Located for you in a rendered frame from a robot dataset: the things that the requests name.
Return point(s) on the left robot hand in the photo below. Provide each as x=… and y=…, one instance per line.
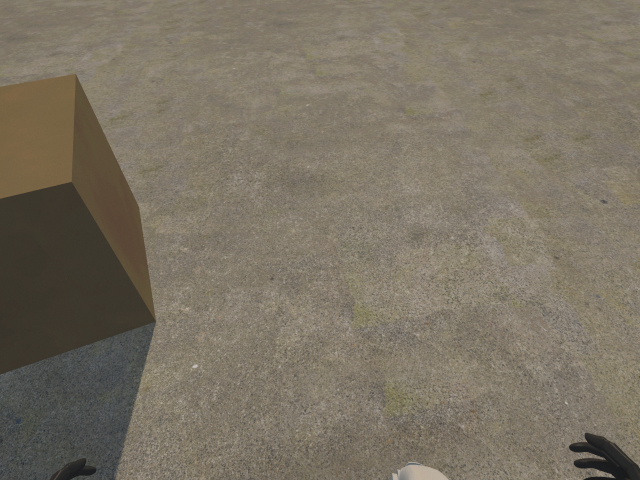
x=74, y=469

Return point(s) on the right robot hand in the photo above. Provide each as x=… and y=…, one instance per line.
x=617, y=463

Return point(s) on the pedestal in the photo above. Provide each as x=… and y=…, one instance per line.
x=73, y=265

